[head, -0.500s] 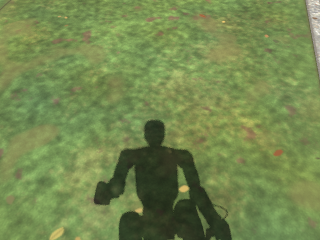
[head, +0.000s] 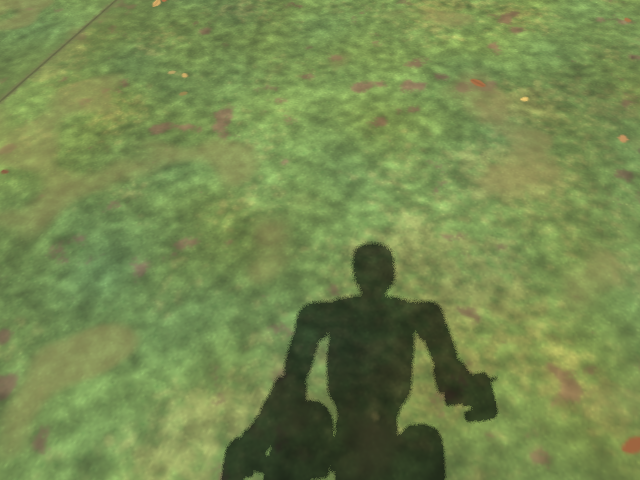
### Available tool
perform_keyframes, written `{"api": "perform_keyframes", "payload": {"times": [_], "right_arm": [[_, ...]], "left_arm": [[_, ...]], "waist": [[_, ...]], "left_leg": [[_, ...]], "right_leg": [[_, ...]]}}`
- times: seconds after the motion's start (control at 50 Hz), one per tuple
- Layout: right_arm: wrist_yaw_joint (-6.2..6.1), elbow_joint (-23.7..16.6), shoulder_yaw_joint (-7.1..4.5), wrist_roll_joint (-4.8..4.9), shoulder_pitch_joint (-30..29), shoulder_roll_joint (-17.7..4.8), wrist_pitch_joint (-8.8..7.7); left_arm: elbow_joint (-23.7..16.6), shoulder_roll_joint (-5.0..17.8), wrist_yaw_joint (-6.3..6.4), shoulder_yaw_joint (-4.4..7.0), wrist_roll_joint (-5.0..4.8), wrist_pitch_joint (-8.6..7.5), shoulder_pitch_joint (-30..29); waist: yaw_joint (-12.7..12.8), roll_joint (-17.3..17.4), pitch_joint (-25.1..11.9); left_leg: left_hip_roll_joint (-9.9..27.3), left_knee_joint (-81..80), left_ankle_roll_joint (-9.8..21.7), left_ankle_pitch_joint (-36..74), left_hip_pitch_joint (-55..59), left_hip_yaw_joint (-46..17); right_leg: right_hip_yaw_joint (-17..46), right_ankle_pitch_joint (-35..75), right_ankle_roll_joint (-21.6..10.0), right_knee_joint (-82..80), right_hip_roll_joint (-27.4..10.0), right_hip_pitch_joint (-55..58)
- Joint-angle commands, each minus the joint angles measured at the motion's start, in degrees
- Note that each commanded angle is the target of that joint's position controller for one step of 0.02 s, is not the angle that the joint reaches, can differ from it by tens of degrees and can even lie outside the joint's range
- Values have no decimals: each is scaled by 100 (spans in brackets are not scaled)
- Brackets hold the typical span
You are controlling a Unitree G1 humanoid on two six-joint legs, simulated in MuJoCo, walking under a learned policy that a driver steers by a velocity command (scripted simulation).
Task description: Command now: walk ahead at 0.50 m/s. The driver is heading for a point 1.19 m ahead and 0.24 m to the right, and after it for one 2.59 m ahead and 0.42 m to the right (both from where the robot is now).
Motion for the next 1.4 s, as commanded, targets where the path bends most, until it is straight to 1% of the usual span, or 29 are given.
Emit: {"api": "perform_keyframes", "payload": {"times": [0.02,0.14,0.2,0.22,0.24,0.26,0.28,0.32,0.38,0.46,0.64,0.7,0.74,0.76,0.78,0.8,0.82,0.84,0.88,0.94,1.06,1.16,1.22,1.24,1.26,1.28,1.3,1.32,1.4], "right_arm": [[63,-387,18,28,-583,-172,-69],[240,-622,3,76,-860,-397,-155],[185,-38,-308,16,1159,-1004,-167],[141,107,-445,-86,1972,-1588,-141],[166,169,-362,-5,2088,-1365,-112],[169,100,-234,41,1673,-995,-135],[153,-35,-168,13,1201,-759,-147],[179,-122,-53,-104,569,-417,-192],[174,-18,-51,-99,652,-464,-225],[33,126,-96,-77,1030,-690,-209],[-60,441,-123,-47,1667,-745,-89],[-105,369,-180,-16,1479,-897,17],[-162,254,-208,-9,1279,-1008,115],[-199,152,-169,-37,1282,-950,131],[-138,-87,1,-180,1665,-468,16],[-31,-177,129,-122,1644,-207,-230],[57,-297,1,109,1077,-673,-428],[74,-408,-3,191,706,-746,-520],[-12,-387,-100,-15,569,-786,-472],[-56,-495,-112,-111,635,-574,-262],[-13,-943,-16,-92,-615,-324,-246],[95,-1186,-60,2,-955,-610,-339],[100,-1021,-170,-10,-169,-861,-438],[69,-910,-253,-116,601,-1097,-470],[21,-822,-382,-211,1441,-1597,-433],[66,-658,-382,-82,1657,-1513,-339],[65,-828,-234,-23,1316,-956,-306],[46,-897,-165,-45,1017,-734,-252],[50,-812,-86,-125,512,-522,-241]], "left_arm": [[-206,949,63,180,-54,-54,49],[2,1079,110,267,-104,116,252],[-127,908,121,189,-66,192,13],[-254,383,79,25,29,120,562],[-194,228,37,-45,-34,-27,620],[-295,798,4,100,-199,-145,131],[-424,896,4,118,-271,-201,-327],[-426,835,80,188,-151,-127,-538],[-385,511,99,170,-97,67,-356],[-648,522,99,191,-17,91,-1097],[-1142,368,-188,41,-141,70,-2399],[-1283,517,-310,86,-126,57,-2294],[-1100,857,-324,285,-104,80,-1281],[-869,1226,-269,473,-108,103,-342],[-801,1862,-172,642,-94,140,384],[-838,1749,-181,548,-135,125,378],[-846,1340,-158,431,-95,110,270],[-936,1094,-136,371,-81,81,-69],[-1145,774,-137,257,-30,52,-764],[-1251,925,-54,275,-35,49,-819],[-1201,1143,106,348,-101,108,-282],[-1112,1079,140,348,-146,189,53],[-1235,996,163,325,-97,242,-81],[-1347,733,133,224,-56,221,-164],[-1480,395,127,127,-91,172,372],[-1573,526,116,89,-201,129,703],[-1503,1099,118,220,-240,142,386],[-1588,1201,118,258,-197,181,-104],[-1751,760,53,255,-164,310,-323]], "waist": [[-5,-546,354],[-118,-645,394],[-1068,-498,-894],[-970,676,-1800],[-948,1410,-2263],[-962,933,-1527],[-859,603,-926],[-482,217,-262],[-252,260,-95],[-368,62,143],[-790,16,524],[-581,189,357],[10,309,-305],[409,94,-829],[315,-1092,-1601],[153,-1543,-2157],[330,-1163,-1666],[254,-807,-1051],[-210,-244,-384],[-463,-429,-209],[-47,-632,73],[26,-734,25],[-437,-901,-276],[-805,-680,-921],[-820,500,-1849],[-686,1822,-2141],[-789,958,-1329],[-808,457,-717],[-421,464,37]], "left_leg": [[-177,-740,-25,599,247,212],[-349,-1362,289,-244,403,211],[-495,-1350,720,-307,3431,286],[973,-1425,1492,-688,5678,-1959],[1552,-2475,1978,-1563,6300,-3994],[1332,-2599,1669,-2037,5750,-3448],[1125,-2677,1442,-1859,4954,-2620],[700,-3054,1219,-1051,3470,-1579],[536,-3464,1282,-545,2826,-1018],[476,-3656,1270,10,3037,-590],[678,-3493,923,383,4286,508],[819,-2795,757,2129,4690,749],[653,-1301,545,3927,4566,1053],[415,60,336,3439,3702,1175],[-298,2290,-36,665,1455,1203],[-1211,3575,-157,-3249,-49,189],[-784,3833,21,-3011,-694,-386],[-509,3534,140,-2515,-774,-295],[-133,2484,90,-1964,-11,-240],[-105,1672,-148,-1709,497,-149],[-580,-844,-346,452,940,13],[-706,-1577,-228,223,1138,-238],[-744,-1913,65,-303,2228,-111],[-196,-1718,370,-371,3543,-532],[1105,-1773,1071,-890,5676,-2366],[1815,-2364,1553,-2195,6244,-4328],[1584,-2536,1310,-2932,5590,-3796],[1321,-2601,1051,-2624,4812,-2861],[713,-3233,909,-1054,3152,-1087]], "right_leg": [[643,987,-767,-622,-1433,-309],[716,1803,-616,46,-1915,756],[222,3210,-244,2490,-1330,-29],[-31,1016,134,4740,-576,-2111],[585,-2232,254,5980,32,-3357],[975,-2118,117,6496,-364,-3978],[828,-1611,13,6405,-678,-4092],[732,-802,14,5631,-1125,-3515],[679,-436,108,5090,-1250,-3094],[633,706,318,3864,-1251,-3688],[374,1385,52,2112,-852,-3788],[69,603,-187,2030,-599,-3365],[-295,368,-423,1939,-134,-1902],[103,563,-658,1848,-193,-372],[2593,327,-1517,1757,-1603,1848],[5110,-322,-2186,619,-2408,2786],[4445,-491,-1816,498,-2164,2533],[3584,-191,-1571,482,-1923,1768],[2577,782,-1320,243,-1514,91],[2192,1253,-1374,-50,-1312,-833],[1660,793,-932,-29,-820,-1365],[2359,449,-792,611,-1117,-591],[2578,955,-588,1441,-980,-461],[2273,895,-404,2574,-664,-928],[1488,-553,17,4504,81,-2542],[1239,-2474,138,5724,60,-3876],[1392,-2097,166,6224,-318,-4298],[1171,-1616,186,6258,-532,-4298],[944,-799,221,5493,-1038,-3624]]}}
